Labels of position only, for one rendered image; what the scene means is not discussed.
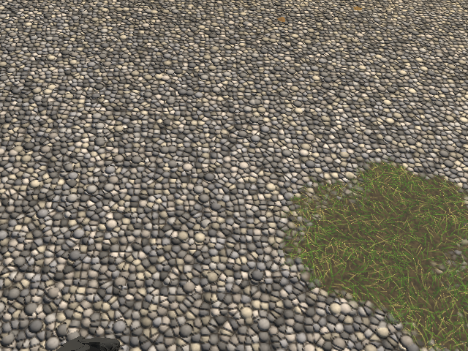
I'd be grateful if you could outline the left robot hand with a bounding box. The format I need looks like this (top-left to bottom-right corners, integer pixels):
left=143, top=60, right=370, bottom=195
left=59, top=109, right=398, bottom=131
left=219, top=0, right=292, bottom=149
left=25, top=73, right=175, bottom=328
left=56, top=336, right=120, bottom=351

